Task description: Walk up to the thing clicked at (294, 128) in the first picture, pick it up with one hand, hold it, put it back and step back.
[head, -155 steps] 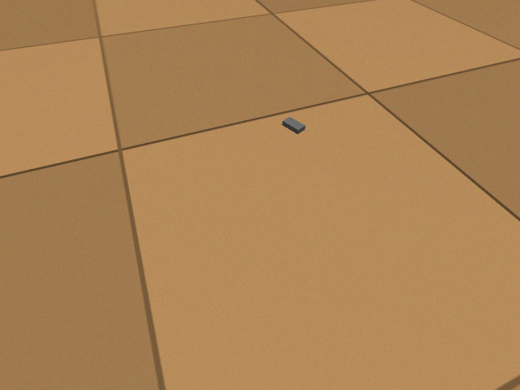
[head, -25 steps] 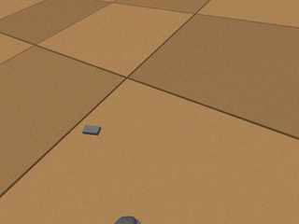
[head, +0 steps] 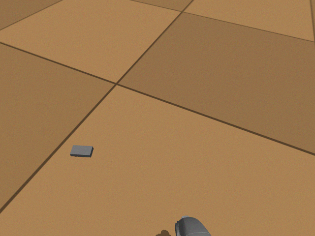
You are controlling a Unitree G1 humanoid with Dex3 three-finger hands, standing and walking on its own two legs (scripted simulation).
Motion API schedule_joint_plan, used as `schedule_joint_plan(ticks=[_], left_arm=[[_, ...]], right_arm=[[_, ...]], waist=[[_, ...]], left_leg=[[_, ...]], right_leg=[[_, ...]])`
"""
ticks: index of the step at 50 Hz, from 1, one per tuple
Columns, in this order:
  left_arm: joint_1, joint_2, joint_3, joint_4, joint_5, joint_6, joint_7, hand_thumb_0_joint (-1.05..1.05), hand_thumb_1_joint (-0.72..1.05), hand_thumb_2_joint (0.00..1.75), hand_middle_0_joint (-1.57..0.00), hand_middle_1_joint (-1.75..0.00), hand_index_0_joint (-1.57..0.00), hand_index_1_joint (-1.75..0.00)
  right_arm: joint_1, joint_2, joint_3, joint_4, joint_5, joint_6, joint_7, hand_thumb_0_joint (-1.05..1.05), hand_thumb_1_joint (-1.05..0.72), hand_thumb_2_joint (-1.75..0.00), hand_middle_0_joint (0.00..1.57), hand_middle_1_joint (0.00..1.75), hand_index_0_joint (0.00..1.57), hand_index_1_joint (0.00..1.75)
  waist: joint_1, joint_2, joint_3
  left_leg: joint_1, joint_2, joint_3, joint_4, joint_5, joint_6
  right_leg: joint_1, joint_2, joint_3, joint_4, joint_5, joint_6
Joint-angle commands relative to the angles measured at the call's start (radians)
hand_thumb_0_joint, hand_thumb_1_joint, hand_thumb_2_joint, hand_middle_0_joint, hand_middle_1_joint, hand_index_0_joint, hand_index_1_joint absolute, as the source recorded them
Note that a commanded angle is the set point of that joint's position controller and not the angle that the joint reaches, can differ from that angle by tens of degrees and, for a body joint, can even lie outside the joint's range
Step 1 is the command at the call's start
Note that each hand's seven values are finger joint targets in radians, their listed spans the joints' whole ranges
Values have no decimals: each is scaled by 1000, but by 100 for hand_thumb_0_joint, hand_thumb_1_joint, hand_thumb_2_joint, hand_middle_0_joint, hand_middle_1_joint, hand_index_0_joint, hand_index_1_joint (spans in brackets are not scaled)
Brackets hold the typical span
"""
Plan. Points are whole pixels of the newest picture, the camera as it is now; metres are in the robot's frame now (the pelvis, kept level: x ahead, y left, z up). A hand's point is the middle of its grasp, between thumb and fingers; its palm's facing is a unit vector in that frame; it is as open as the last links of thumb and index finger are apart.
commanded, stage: walk up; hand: left
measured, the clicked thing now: (82, 151) +0.77 +0.47 -0.75
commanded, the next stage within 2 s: none
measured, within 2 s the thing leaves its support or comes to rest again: neither
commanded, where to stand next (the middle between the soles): +0.33 +0.32 m, yaw -9 degrees
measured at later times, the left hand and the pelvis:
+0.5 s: hand out of the picture +0.15 +0.44 -0.11, palm faces -0.05 -0.82 -0.58, open 7.4 cm; pelvis +0.08 +0.13 -0.01, yaw -3 degrees
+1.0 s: hand out of the picture +0.30 +0.55 -0.14, palm faces -0.14 -0.86 -0.49, open 7.3 cm; pelvis +0.19 +0.27 -0.02, yaw -7 degrees
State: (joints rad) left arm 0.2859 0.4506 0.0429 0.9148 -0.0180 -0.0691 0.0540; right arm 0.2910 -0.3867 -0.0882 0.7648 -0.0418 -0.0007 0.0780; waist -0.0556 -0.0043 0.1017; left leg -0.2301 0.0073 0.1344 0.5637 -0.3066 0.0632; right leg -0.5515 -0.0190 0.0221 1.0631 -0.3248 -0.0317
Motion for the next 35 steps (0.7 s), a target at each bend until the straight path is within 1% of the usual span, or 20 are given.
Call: schedule_joint_plan(ticks=[1, 3, 5, 8, 9, 10, 11, 12, 15, 17, 21, 24, 26, 28, 29, 30, 31, 32, 33, 35], left_arm=[[55, 165, 51, -66, -7, -10, 18, 0, 90, 90, -20, -30, -20, -30], [27, 158, 52, -83, -4, -9, 19, 0, 90, 90, -20, -30, -20, -30], [62, 149, 57, -80, -3, -12, 22, 0, 90, 90, -20, -30, -20, -30], [287, 224, 103, -22, 16, -16, 42, 0, 90, 90, -20, -30, -20, -30], [310, 281, 123, -35, 22, -17, 53, 0, 90, 90, -20, -30, -20, -30], [231, 298, 118, -86, 23, -16, 59, 0, 90, 90, -20, -30, -20, -30], [135, 308, 118, -117, 16, -15, 74, 0, 90, 90, -20, -30, -20, -30], [64, 294, 114, -131, 8, -16, 80, 0, 90, 90, -20, -30, -20, -30], [20, 246, 94, -128, 22, -36, 64, 0, 90, 90, -20, -30, -20, -30], [9, 252, 99, -118, 36, -46, 50, 0, 90, 90, -20, -30, -20, -30], [-2, 296, 116, -120, 46, -54, 33, 0, 90, 90, -20, -30, -20, -30], [31, 336, 132, -113, 55, -51, 26, 0, 90, 90, -20, -30, -20, -30], [19, 353, 136, -108, 60, -46, 25, 0, 90, 90, -20, -30, -20, -30], [-64, 358, 133, -116, 60, -33, 28, 0, 90, 90, -20, -30, -20, -30], [-78, 308, 120, -116, 61, -22, 30, 0, 90, 90, -20, -30, -20, -30], [-26, 213, 89, -111, 58, -9, 32, 0, 90, 90, -20, -30, -20, -30], [-5, 105, 50, -124, 41, -6, 35, 0, 90, 90, -20, -30, -20, -30], [-24, 187, 65, -118, 29, -10, 51, 0, 90, 90, -20, -30, -20, -30], [-20, 244, 69, -97, 32, -16, 52, 0, 90, 90, -20, -30, -20, -30], [20, 269, 83, -31, 8, -20, 39, 0, 90, 90, -20, -30, -20, -30]], right_arm=[[8, -221, -76, -99, -13, -17, -26, 0, -90, -90, 20, 30, 20, 30], [23, -215, -78, -116, -21, -5, -24, 0, -90, -90, 20, 30, 20, 30], [-11, -213, -79, -136, -23, 7, -22, 0, -90, -90, 20, 30, 20, 30], [-76, -177, -62, -180, -14, 19, -15, 0, -90, -90, 20, 30, 20, 30], [-3, -132, -51, -168, -8, 23, -14, 0, -90, -90, 20, 30, 20, 30], [73, -191, -62, -146, -15, 43, -16, 0, -90, -90, 20, 30, 20, 30], [82, -268, -87, -142, -24, 58, -22, 0, -90, -90, 20, 30, 20, 30], [60, -287, -91, -121, -27, 65, -26, 0, -90, -90, 20, 30, 20, 30], [50, -267, -88, -73, -8, 64, -7, 0, -90, -90, 20, 30, 20, 30], [82, -239, -80, -59, -10, 68, 8, 0, -90, -90, 20, 30, 20, 30], [54, -229, -84, -57, -11, 73, 22, 0, -90, -90, 20, 30, 20, 30], [-3, -230, -86, -74, -17, 67, 29, 0, -90, -90, 20, 30, 20, 30], [0, -241, -91, -71, -15, 60, 29, 0, -90, -90, 20, 30, 20, 30], [123, -249, -105, -28, -13, 56, 21, 0, -90, -90, 20, 30, 20, 30], [220, -260, -115, 13, -19, 50, 12, 0, -90, -90, 20, 30, 20, 30], [280, -303, -130, 33, -32, 41, 0, 0, -90, -90, 20, 30, 20, 30], [264, -374, -132, 10, -40, 32, -10, 0, -90, -90, 20, 30, 20, 30], [127, -459, -139, -30, -6, 24, -12, 0, -90, -90, 20, 30, 20, 30], [33, -464, -132, -54, 0, 24, -11, 0, -90, -90, 20, 30, 20, 30], [0, -343, -92, -60, -13, 15, -22, 0, -90, -90, 20, 30, 20, 30]], waist=[[-2, 184, -47], [-16, 171, -65], [6, 160, -78], [154, -25, -167], [165, -230, -199], [113, -125, -215], [92, -58, -188], [76, -16, -122], [43, -20, -20], [30, -72, -17], [28, -165, -1], [57, -208, -27], [46, -206, -66], [-36, -168, -111], [-91, -49, -144], [-120, 187, -126], [-107, 436, -53], [-53, 414, -27], [-19, 378, 32], [7, 249, 82]], left_leg=[[110, 201, -127, -182, 653, 74], [109, 200, -124, -165, 649, 67], [74, 215, -148, -124, 535, 64], [-170, 134, -84, 197, 371, -34], [-355, 7, -55, 477, -147, -98], [-432, -2, -204, 651, -287, -129], [-474, 42, -274, 764, -290, -138], [-477, 80, -288, 791, -248, -132], [-354, 59, -285, 726, -98, -79], [-321, 63, -268, 682, -43, -76], [-302, 119, -191, 512, -10, -90], [-264, 140, -162, 351, -91, -88], [-183, 128, -127, 288, -140, -73], [-10, 103, -66, 172, -113, -58], [119, 65, -55, 84, -113, -56], [185, 73, -183, -54, -252, -48], [105, 274, -566, -241, -435, -26], [-7, 364, -780, -413, -597, 69], [-63, 406, -823, -414, -667, 154], [-85, 274, -532, -275, -445, 118]], right_leg=[[16, -6, -59, -215, 53, 13], [93, 1, -113, -293, 73, 5], [197, 0, -109, -379, 124, -3], [608, -48, -7, -559, 194, -51], [732, -264, 335, -688, 117, -148], [673, -443, 602, -731, -64, -222], [597, -524, 720, -754, -196, -322], [474, -512, 670, -791, -285, -326], [246, -281, 292, -781, -174, -180], [203, -223, 175, -731, -91, -158], [144, -190, 105, -736, -179, -149], [155, -190, 106, -676, -188, -158], [139, -196, 106, -638, -204, -151], [45, -196, 87, -533, -251, -130], [-27, -160, 36, -353, -254, -99], [-146, -62, -27, -70, -235, -53], [-340, 101, -40, 197, -337, -11], [-311, 47, 23, 240, -270, -37], [-288, -11, 29, 249, -232, -39], [-243, -26, 52, 181, -115, -16]])
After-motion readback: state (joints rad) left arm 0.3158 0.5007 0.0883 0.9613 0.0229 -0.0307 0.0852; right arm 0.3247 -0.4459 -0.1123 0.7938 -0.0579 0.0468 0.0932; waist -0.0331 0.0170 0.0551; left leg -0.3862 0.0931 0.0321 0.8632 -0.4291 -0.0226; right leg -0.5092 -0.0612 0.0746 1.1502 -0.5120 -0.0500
